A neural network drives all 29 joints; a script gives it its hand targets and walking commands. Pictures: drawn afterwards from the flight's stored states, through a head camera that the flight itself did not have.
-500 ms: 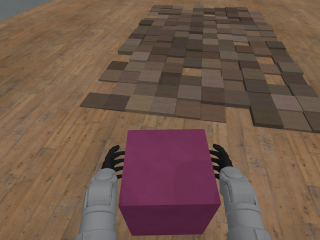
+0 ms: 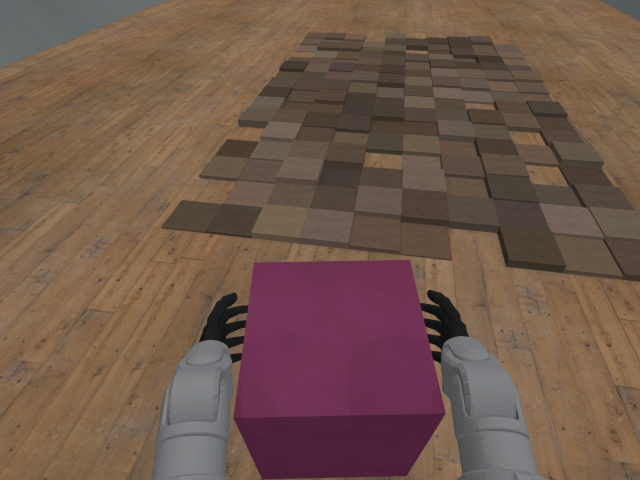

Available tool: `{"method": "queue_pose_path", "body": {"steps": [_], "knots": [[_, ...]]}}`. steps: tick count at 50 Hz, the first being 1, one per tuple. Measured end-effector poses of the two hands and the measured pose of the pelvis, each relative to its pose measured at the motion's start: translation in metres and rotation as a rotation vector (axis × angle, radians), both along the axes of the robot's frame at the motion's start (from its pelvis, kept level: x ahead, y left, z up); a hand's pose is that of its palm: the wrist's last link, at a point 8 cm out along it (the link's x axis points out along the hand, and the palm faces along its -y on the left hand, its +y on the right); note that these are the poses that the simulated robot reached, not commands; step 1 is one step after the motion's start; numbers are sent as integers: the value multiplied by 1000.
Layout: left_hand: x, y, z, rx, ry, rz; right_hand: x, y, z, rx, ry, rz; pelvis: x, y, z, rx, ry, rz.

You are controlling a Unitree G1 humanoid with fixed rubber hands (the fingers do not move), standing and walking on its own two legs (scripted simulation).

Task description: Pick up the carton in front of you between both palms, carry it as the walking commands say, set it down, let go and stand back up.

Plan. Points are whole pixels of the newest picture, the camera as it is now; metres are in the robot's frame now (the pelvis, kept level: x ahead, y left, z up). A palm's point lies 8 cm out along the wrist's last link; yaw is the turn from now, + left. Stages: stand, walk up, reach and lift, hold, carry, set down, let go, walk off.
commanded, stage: hold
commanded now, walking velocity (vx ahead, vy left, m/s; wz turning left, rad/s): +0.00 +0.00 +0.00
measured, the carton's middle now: (333, 373) +0.29 +0.00 -0.02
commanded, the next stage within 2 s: carry in 0.88 s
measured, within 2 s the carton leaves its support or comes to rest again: neither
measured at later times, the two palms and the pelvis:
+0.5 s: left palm (214, 352) +0.28 +0.15 +0.05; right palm (453, 349) +0.28 -0.15 +0.05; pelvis -0.01 +0.00 +0.00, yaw +0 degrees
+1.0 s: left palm (218, 341) +0.29 +0.15 +0.05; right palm (453, 339) +0.29 -0.15 +0.05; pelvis +0.01 +0.00 +0.00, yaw -1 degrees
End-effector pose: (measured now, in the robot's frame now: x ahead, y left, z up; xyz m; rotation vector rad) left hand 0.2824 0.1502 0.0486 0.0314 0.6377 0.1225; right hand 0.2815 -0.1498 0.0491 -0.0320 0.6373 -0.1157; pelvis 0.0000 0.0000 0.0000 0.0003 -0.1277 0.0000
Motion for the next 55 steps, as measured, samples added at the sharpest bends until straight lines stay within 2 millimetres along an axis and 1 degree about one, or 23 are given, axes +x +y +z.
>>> {"method": "queue_pose_path", "body": {"steps": [8,16,31,44,49,52,55], "knots": [[-6,0,-3,-10,26,4,-7,0,-3,11,26,-9,-9,1,-2,0,-18,-2],[-5,1,-1,-20,15,12,-5,1,-2,21,15,-15,-14,1,-3,0,-18,-1],[1,1,-1,-8,18,2,-1,0,-1,8,19,-8,-6,2,-1,0,-12,-3],[0,0,-3,2,25,-4,0,0,-3,-2,25,0,0,0,-1,0,5,-4],[8,-2,2,-3,10,1,6,-2,1,10,10,-10,9,0,-3,1,85,-11],[20,-5,11,-15,-30,6,17,-4,9,22,-30,-23,17,-2,-8,4,124,-24],[35,-12,22,-27,-69,8,30,-12,19,35,-68,-39,33,-8,-12,5,151,-34]]}}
